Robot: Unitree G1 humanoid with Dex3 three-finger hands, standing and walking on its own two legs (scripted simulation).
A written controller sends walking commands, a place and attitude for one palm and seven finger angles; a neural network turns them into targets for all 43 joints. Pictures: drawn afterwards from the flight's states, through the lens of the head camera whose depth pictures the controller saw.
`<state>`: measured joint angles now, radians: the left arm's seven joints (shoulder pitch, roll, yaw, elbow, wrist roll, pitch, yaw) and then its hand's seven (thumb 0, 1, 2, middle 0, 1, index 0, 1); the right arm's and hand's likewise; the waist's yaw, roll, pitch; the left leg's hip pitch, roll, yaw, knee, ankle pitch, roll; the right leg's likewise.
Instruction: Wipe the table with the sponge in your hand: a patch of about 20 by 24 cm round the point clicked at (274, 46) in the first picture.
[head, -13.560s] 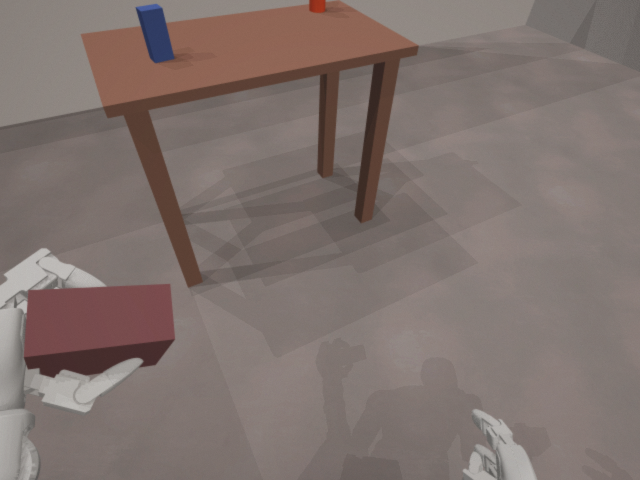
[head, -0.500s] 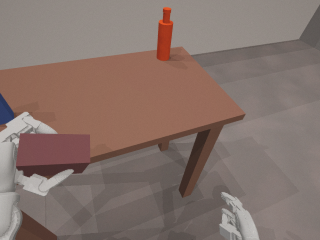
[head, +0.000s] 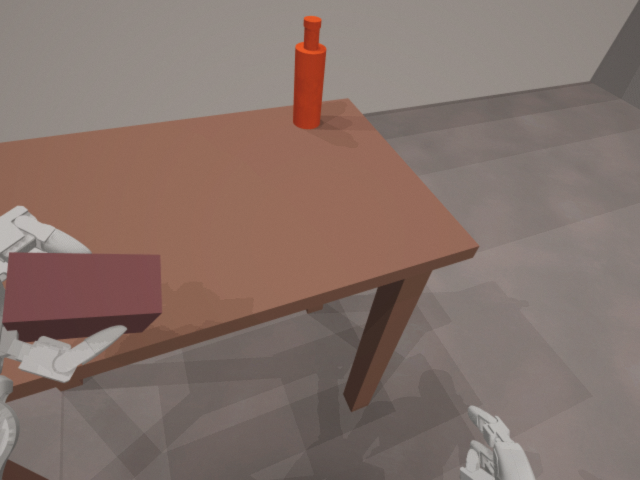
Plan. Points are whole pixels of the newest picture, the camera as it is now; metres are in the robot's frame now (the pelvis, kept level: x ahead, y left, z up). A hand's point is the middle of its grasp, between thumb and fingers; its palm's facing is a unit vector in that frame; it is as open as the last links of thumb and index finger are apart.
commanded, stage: shuffle to correct the standing spot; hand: left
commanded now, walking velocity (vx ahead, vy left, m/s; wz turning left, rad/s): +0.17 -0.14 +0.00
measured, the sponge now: (108, 298) +0.23 +0.23 +0.16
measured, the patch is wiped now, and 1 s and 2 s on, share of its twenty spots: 0.00 0.00 0.00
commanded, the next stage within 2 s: come to a stop and stand still in 0.34 s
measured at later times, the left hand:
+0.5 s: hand (207, 224) +0.32 +0.16 +0.18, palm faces +0.39 -0.84 -0.38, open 9.8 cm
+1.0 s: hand (237, 210) +0.35 +0.13 +0.17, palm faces +0.41 -0.78 -0.47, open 9.8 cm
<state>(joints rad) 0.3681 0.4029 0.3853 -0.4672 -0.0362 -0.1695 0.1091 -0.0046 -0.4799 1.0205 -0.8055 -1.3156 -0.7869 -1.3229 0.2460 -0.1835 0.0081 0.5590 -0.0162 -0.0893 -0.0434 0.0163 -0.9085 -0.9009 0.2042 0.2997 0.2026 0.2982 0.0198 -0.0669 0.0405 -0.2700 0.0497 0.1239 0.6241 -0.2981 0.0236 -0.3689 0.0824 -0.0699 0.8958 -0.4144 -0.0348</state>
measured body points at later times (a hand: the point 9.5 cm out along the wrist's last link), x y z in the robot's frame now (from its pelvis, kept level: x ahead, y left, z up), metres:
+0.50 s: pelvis +0.11 -0.08 -0.01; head +0.14 -0.05 +0.44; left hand +0.30 +0.20 +0.20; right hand +0.29 -0.33 -0.07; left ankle +0.14 +0.02 -0.73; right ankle +0.12 -0.17 -0.73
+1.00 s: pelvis +0.14 -0.12 +0.02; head +0.18 -0.12 +0.46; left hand +0.32 +0.17 +0.20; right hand +0.34 -0.34 -0.07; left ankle +0.14 +0.02 -0.70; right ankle +0.17 -0.20 -0.72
